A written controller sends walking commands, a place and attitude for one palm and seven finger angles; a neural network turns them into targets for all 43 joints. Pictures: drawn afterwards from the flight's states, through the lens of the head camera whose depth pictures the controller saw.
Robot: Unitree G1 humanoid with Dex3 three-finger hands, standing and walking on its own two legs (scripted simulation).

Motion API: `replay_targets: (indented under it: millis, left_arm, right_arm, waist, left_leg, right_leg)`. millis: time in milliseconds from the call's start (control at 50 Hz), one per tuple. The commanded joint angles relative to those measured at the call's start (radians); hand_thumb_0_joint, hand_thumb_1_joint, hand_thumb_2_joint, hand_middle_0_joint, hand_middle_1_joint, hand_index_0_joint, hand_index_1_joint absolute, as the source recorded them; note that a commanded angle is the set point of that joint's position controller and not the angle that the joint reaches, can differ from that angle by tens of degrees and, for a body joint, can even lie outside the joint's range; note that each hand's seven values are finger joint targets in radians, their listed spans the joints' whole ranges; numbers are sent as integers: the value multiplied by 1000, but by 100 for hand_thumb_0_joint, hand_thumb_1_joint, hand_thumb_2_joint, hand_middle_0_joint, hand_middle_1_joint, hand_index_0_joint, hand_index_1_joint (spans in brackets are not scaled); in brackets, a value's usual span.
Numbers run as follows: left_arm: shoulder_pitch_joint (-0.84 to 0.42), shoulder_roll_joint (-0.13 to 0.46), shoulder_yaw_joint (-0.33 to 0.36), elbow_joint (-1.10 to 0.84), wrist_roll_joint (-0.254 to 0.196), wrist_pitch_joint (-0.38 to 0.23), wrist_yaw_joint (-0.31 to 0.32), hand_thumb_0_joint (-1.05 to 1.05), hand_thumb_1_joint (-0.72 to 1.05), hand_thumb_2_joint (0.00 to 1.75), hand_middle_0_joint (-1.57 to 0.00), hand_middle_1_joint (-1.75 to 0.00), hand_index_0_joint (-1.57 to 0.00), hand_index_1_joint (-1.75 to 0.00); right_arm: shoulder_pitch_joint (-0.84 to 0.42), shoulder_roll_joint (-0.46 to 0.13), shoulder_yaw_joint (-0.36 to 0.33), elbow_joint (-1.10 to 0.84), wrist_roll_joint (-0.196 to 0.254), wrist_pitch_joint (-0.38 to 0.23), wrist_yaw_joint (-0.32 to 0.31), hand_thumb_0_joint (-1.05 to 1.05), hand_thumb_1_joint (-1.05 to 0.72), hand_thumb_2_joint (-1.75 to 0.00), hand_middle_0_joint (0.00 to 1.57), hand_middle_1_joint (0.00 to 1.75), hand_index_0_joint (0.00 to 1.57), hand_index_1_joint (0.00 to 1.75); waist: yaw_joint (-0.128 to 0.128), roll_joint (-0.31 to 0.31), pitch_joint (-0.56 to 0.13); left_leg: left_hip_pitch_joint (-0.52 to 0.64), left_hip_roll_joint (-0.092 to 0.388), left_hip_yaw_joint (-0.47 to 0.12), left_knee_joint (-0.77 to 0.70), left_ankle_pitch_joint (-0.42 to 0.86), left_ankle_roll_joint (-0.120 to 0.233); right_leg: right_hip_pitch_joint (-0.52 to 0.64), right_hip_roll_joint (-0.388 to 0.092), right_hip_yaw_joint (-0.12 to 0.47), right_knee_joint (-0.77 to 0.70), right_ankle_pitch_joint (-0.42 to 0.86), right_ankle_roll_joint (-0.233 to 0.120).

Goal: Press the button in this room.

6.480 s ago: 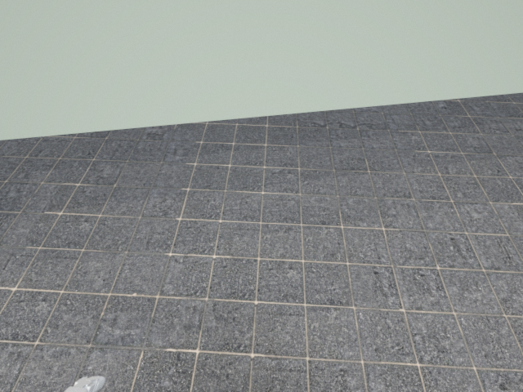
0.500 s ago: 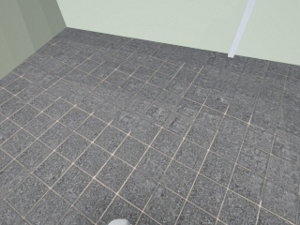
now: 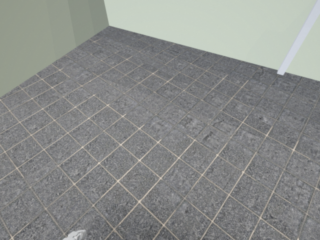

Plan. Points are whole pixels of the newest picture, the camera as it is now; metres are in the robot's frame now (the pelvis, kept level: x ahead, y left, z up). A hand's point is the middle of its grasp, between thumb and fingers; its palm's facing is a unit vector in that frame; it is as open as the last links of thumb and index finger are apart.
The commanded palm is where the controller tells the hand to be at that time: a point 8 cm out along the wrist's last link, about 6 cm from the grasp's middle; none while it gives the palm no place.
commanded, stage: turn or walk to find it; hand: left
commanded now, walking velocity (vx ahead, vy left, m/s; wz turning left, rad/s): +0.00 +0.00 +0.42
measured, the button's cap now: out of the picture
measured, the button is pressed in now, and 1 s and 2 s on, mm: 0 0 0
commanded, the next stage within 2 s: none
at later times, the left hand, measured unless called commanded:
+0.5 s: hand out of the picture -0.04 +0.23 -0.19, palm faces +0.27 -0.93 -0.24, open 7.4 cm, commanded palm none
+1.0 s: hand out of the picture -0.03 +0.19 -0.14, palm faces +0.43 -0.86 -0.28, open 7.4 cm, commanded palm none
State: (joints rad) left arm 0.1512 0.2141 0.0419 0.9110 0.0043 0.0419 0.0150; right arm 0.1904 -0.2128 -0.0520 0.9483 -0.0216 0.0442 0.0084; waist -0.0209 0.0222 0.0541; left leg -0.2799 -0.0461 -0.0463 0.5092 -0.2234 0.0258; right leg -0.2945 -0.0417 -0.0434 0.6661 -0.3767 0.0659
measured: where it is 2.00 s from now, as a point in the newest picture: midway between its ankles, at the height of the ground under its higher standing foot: outside the picture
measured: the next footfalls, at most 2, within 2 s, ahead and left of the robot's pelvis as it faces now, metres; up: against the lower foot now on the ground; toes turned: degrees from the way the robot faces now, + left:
right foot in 0.04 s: +0.04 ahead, -0.12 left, +0.00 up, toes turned -3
left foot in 0.42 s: +0.00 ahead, +0.14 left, +0.00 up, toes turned +16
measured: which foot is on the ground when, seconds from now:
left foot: down 0.00-0.04, up 0.06-0.40, down 0.42-0.86, up 0.88-1.00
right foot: up 0.00-0.02, down 0.04-0.42, up 0.44-0.84, down 0.86-1.00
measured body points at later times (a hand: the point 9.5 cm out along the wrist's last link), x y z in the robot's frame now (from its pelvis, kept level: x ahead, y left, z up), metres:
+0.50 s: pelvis -0.02 +0.02 -0.01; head +0.01 +0.05 +0.44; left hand -0.05 +0.28 -0.17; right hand +0.12 -0.21 -0.14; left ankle -0.04 +0.12 -0.74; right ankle -0.02 -0.12 -0.70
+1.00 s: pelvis -0.03 -0.02 +0.00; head +0.00 -0.05 +0.45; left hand -0.05 +0.23 -0.12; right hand +0.12 -0.24 -0.16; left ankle -0.10 +0.10 -0.65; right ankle +0.01 -0.10 -0.74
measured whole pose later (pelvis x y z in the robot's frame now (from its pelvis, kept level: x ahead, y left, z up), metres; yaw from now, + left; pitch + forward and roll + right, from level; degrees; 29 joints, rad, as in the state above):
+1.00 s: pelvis -0.03 -0.02 +0.00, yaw +25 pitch -1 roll +2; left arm 0.20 0.16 0.02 0.91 0.01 0.02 0.02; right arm 0.23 -0.26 -0.09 0.97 -0.02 0.08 0.02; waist -0.02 0.06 0.05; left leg -0.49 -0.04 -0.04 1.11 -0.39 -0.03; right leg -0.22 -0.06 -0.12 0.53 -0.29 -0.03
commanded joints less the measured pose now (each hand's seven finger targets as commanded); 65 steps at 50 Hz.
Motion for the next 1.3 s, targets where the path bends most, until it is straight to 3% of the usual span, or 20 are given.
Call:
replay_targets:
  millis: [0,20,120,280,360,380,400,420,540,680,780,800,840,860,900,960,1180,1240,1260,1280]
  left_arm:
    - [154,187,49,-41,22,-45,21,0,90,90,-20,-30,-20,-30]
    - [148,248,58,-55,27,-44,21,0,90,90,-20,-30,-20,-30]
    - [-16,141,36,-95,20,-50,22,0,90,90,-20,-30,-20,-30]
    - [137,205,54,-19,29,-46,18,0,90,90,-20,-30,-20,-30]
    - [116,207,60,-7,17,-34,16,0,90,90,-20,-30,-20,-30]
    - [119,178,56,-17,8,-28,12,0,90,90,-20,-30,-20,-30]
    - [126,110,42,-45,4,-22,5,0,90,90,-20,-30,-20,-30]
    - [58,99,26,-70,15,-12,11,0,90,90,-20,-30,-20,-30]
    - [47,102,35,-16,10,-11,-2,0,90,90,-20,-30,-20,-30]
    - [12,81,28,-52,6,-10,4,0,90,90,-20,-30,-20,-30]
    - [104,87,30,-42,3,-24,10,0,90,90,-20,-30,-20,-30]
    - [141,106,35,-34,5,-33,12,0,90,90,-20,-30,-20,-30]
    - [159,246,60,-48,28,-49,21,0,90,90,-20,-30,-20,-30]
    - [139,229,62,-62,14,-51,22,0,90,90,-20,-30,-20,-30]
    - [29,173,50,-83,14,-45,24,0,90,90,-20,-30,-20,-30]
    - [9,132,33,-84,16,-56,21,0,90,90,-20,-30,-20,-30]
    - [159,204,55,3,28,-44,17,0,90,90,-20,-30,-20,-30]
    - [136,203,59,13,23,-38,16,0,90,90,-20,-30,-20,-30]
    - [127,193,57,12,14,-33,14,0,90,90,-20,-30,-20,-30]
    - [133,153,53,-6,6,-24,10,0,90,90,-20,-30,-20,-30]
  right_arm:
    - [-4,-108,-45,-90,15,-19,-3,0,-90,-90,20,30,20,30]
    - [-26,-80,-41,-118,10,-16,-2,0,-90,-90,20,30,20,30]
    - [40,-100,-52,-42,-3,14,14,0,-90,-90,20,30,20,30]
    - [-65,-67,-23,-60,12,-3,9,0,-90,-90,20,30,20,30]
    - [24,-91,-22,-34,11,-21,3,0,-90,-90,20,30,20,30]
    - [64,-144,-34,-28,8,-32,4,0,-90,-90,20,30,20,30]
    - [88,-239,-55,-35,2,-36,2,0,-90,-90,20,30,20,30]
    - [139,-269,-62,-16,3,-29,-6,0,-90,-90,20,30,20,30]
    - [17,-183,-33,-41,2,-42,-28,0,-90,-90,20,30,20,30]
    - [31,-196,-47,-49,-4,-29,-21,0,-90,-90,20,30,20,30]
    - [-13,-189,-54,-71,-3,-18,-14,0,-90,-90,20,30,20,30]
    - [-18,-173,-54,-73,4,-18,-11,0,-90,-90,20,30,20,30]
    - [-15,-74,-39,-115,11,-20,-3,0,-90,-90,20,30,20,30]
    - [-13,-129,-52,-100,-3,-5,-7,0,-90,-90,20,30,20,30]
    - [-3,-125,-59,-67,-1,10,3,0,-90,-90,20,30,20,30]
    - [57,-99,-50,-29,-3,15,12,0,-90,-90,20,30,20,30]
    - [-66,-70,-18,-46,15,-2,5,0,-90,-90,20,30,20,30]
    - [-6,-77,-17,-31,15,-16,-1,0,-90,-90,20,30,20,30]
    - [32,-99,-20,-22,13,-23,0,0,-90,-90,20,30,20,30]
    - [62,-171,-37,-22,5,-33,-1,0,-90,-90,20,30,20,30]
  waist:
    - [59,-146,-104]
    - [70,-311,-61]
    - [-13,-169,-1]
    - [72,-234,-65]
    - [22,-206,-115]
    - [-3,-59,-151]
    - [-12,245,-143]
    - [-53,262,-139]
    - [6,104,-79]
    - [-12,111,-70]
    - [35,106,-83]
    - [54,60,-96]
    - [68,-333,-67]
    - [71,-310,-73]
    - [14,-163,8]
    - [-5,-181,-9]
    - [78,-231,-74]
    - [40,-214,-105]
    - [13,-156,-115]
    - [-5,49,-136]
  left_leg:
    - [-234,75,-113,129,-25,0]
    - [-310,-26,3,351,-323,-48]
    - [-256,63,1,699,-148,-69]
    - [-158,66,106,300,-247,-85]
    - [60,61,145,-37,-17,-66]
    - [208,137,58,-128,146,-37]
    - [328,379,-247,-147,463,64]
    - [246,454,-296,-176,500,154]
    - [171,287,-137,-166,478,129]
    - [137,285,-223,-169,359,149]
    - [1,231,-257,-108,266,111]
    - [-62,193,-232,-53,200,73]
    - [-318,-31,4,327,-313,-51]
    - [-283,15,-60,502,-342,-46]
    - [-273,47,-52,675,-236,-48]
    - [-268,59,-3,712,-124,-79]
    - [-130,70,112,279,-251,-82]
    - [5,64,146,44,-115,-68]
    - [122,80,134,-85,16,-55]
    - [251,221,-56,-156,169,3]
  right_leg:
    - [306,-221,207,-368,144,-73]
    - [227,-423,379,-422,191,-187]
    - [44,-266,92,-383,227,-171]
    - [217,-304,24,-263,589,-206]
    - [162,-278,-57,-117,565,-120]
    - [44,-235,-103,11,414,-68]
    - [-218,-108,-140,205,-75,3]
    - [-225,-78,-64,347,-280,5]
    - [-216,-69,15,412,-54,12]
    - [-141,-28,12,201,-75,12]
    - [79,8,-10,-106,67,-5]
    - [182,-13,2,-241,159,-10]
    - [264,-405,385,-411,233,-170]
    - [140,-432,392,-436,196,-221]
    - [30,-344,266,-427,145,-209]
    - [81,-254,78,-381,264,-167]
    - [220,-321,22,-279,544,-213]
    - [193,-308,-33,-183,563,-161]
    - [111,-287,-72,-117,475,-114]
    - [-57,-200,-133,43,248,-48]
